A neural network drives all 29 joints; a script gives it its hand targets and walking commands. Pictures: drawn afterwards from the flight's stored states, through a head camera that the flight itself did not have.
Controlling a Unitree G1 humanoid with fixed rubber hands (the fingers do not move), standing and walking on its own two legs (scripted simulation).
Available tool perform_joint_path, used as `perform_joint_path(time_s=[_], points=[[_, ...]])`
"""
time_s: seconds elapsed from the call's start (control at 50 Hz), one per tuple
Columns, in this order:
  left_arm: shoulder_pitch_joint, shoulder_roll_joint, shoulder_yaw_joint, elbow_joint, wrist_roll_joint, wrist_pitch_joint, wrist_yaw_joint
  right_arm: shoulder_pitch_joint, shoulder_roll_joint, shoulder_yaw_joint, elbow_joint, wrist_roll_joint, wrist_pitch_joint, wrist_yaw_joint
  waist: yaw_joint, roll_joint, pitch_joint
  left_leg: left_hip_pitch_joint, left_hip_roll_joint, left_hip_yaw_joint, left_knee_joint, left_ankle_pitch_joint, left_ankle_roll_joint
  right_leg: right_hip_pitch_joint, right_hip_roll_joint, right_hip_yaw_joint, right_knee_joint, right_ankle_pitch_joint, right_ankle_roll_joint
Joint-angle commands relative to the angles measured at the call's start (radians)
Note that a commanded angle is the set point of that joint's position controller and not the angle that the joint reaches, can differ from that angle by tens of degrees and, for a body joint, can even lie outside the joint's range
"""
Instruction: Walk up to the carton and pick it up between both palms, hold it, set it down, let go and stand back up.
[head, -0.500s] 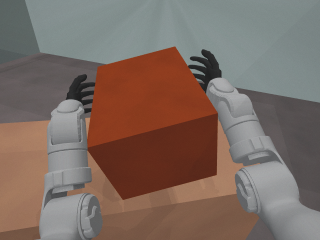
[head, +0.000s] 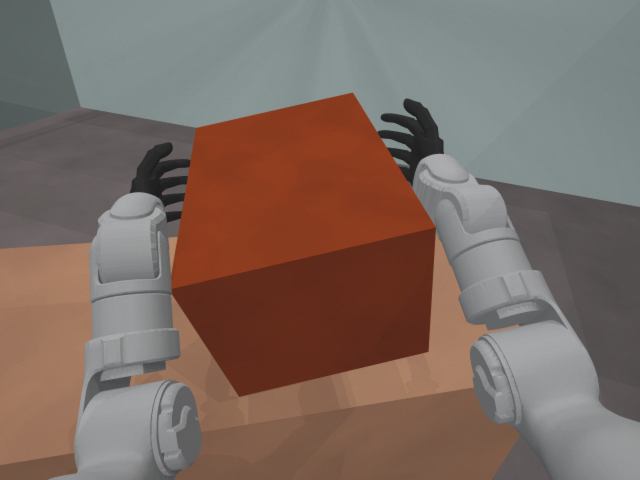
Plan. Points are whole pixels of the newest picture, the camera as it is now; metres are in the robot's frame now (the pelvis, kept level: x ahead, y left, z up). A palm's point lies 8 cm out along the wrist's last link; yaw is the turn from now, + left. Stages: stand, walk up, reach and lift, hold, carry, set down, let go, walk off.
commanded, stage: hold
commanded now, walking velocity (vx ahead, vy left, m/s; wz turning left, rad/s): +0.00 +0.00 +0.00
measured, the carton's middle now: (301, 229) +0.38 +0.00 +0.20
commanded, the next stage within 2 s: set down in 0.10 s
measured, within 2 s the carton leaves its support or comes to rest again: neither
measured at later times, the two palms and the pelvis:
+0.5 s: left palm (144, 168) +0.38 +0.18 +0.29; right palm (428, 151) +0.37 -0.15 +0.32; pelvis +0.01 +0.00 +0.00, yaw +0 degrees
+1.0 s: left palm (168, 225) +0.41 +0.17 +0.19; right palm (409, 207) +0.38 -0.14 +0.23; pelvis +0.01 +0.01 +0.00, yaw +1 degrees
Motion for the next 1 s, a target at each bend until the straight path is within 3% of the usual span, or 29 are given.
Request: perform_joint_path(time_s=[0.0, 0.06, 0.12, 0.26, 0.3, 0.36, 0.44, 0.48, 0.54, 0.62, 0.7, 0.78, 0.9, 0.96, 0.98], points=[[-0.738, -0.442, -0.363, -0.166, -0.208, -0.105, -0.159, -0.514, 0.542, 0.175, -0.116, 0.091, 0.024, 0.157, -0.017, 0.091, -0.221, 0.040, -0.065, 0.007, -0.033, 0.083, -0.006, -0.010, 0.060, 0.010, -0.018, 0.092, 0.018], [-0.735, -0.439, -0.345, -0.137, -0.199, -0.104, -0.154, -0.532, 0.545, 0.173, -0.101, 0.084, 0.020, 0.164, -0.004, 0.078, -0.219, 0.034, -0.066, 0.009, -0.035, 0.084, 0.001, -0.015, 0.059, 0.011, -0.019, 0.097, 0.017], [-0.731, -0.441, -0.352, -0.139, -0.205, -0.109, -0.166, -0.538, 0.582, 0.159, -0.163, 0.081, -0.003, 0.146, -0.033, 0.083, -0.257, 0.124, -0.073, -0.001, 0.000, 0.164, 0.001, -0.004, 0.059, 0.011, -0.020, 0.150, 0.034], [-0.751, -0.431, -0.320, -0.090, -0.178, -0.198, -0.178, -0.629, 0.598, 0.141, -0.244, 0.000, -0.125, 0.129, -0.012, 0.048, -0.311, 0.152, -0.080, 0.013, 0.016, 0.207, 0.019, 0.034, 0.056, -0.021, -0.008, 0.191, 0.048], [-0.725, -0.409, -0.282, -0.032, -0.137, -0.228, -0.185, -0.604, 0.593, 0.116, -0.195, -0.048, -0.166, 0.136, -0.006, 0.046, -0.251, 0.159, -0.077, 0.022, 0.003, 0.198, 0.028, 0.036, 0.051, -0.030, -0.015, 0.175, 0.044], [-0.639, -0.350, -0.175, 0.094, -0.058, -0.251, -0.219, -0.553, 0.560, 0.049, -0.113, -0.137, -0.210, 0.147, 0.013, 0.008, -0.114, 0.117, -0.074, 0.041, -0.050, 0.074, 0.067, 0.027, 0.036, -0.033, -0.044, 0.061, 0.043], [-0.624, -0.318, -0.121, 0.163, -0.022, -0.282, -0.247, -0.514, 0.531, -0.014, -0.048, -0.206, -0.253, 0.158, 0.009, -0.004, -0.004, 0.098, -0.064, 0.054, -0.076, 0.022, 0.084, 0.000, 0.029, -0.042, -0.063, -0.019, 0.036], [-0.627, -0.316, -0.125, 0.166, -0.019, -0.301, -0.256, -0.498, 0.525, -0.024, -0.050, -0.222, -0.276, 0.158, 0.005, -0.001, -0.014, 0.107, -0.063, 0.062, -0.070, 0.041, 0.080, 0.008, 0.030, -0.045, -0.065, -0.011, 0.034], [-0.622, -0.338, -0.178, 0.129, -0.038, -0.337, -0.248, -0.479, 0.529, -0.011, -0.079, -0.227, -0.331, 0.147, -0.014, 0.025, -0.093, 0.172, -0.065, 0.064, -0.027, 0.173, 0.055, 0.030, 0.038, -0.056, -0.052, 0.082, 0.034], [-0.605, -0.385, -0.291, 0.059, -0.083, -0.405, -0.213, -0.449, 0.536, 0.029, -0.151, -0.234, -0.429, 0.134, -0.044, 0.084, -0.216, 0.277, -0.072, 0.059, 0.045, 0.381, 0.008, 0.072, 0.048, -0.081, -0.026, 0.238, 0.033], [-0.582, -0.426, -0.385, 0.013, -0.116, -0.444, -0.177, -0.443, 0.543, 0.086, -0.245, -0.237, -0.505, 0.121, -0.061, 0.104, -0.298, 0.323, -0.075, 0.051, 0.090, 0.478, -0.021, 0.097, 0.053, -0.098, -0.011, 0.322, 0.036], [-0.561, -0.428, -0.390, 0.025, -0.100, -0.452, -0.163, -0.426, 0.547, 0.123, -0.267, -0.246, -0.520, 0.121, -0.054, 0.097, -0.268, 0.287, -0.080, 0.055, 0.085, 0.453, -0.022, 0.122, 0.045, -0.095, -0.002, 0.346, 0.045], [-0.567, -0.415, -0.330, 0.027, -0.055, -0.436, -0.169, -0.384, 0.559, 0.153, -0.239, -0.252, -0.499, 0.141, -0.007, 0.066, -0.221, 0.221, -0.080, 0.069, 0.054, 0.389, -0.008, 0.152, 0.037, -0.086, 0.009, 0.346, 0.053], [-0.585, -0.411, -0.295, 0.027, -0.036, -0.447, -0.173, -0.324, 0.571, 0.135, -0.168, -0.261, -0.489, 0.154, -0.004, 0.050, -0.186, 0.218, -0.075, 0.074, 0.032, 0.359, 0.000, 0.153, 0.034, -0.085, 0.008, 0.333, 0.058], [-0.597, -0.405, -0.283, 0.037, -0.032, -0.450, -0.178, -0.308, 0.576, 0.123, -0.143, -0.273, -0.485, 0.154, -0.017, 0.033, -0.171, 0.219, -0.077, 0.078, 0.020, 0.323, 0.009, 0.149, 0.031, -0.083, 0.000, 0.315, 0.061]])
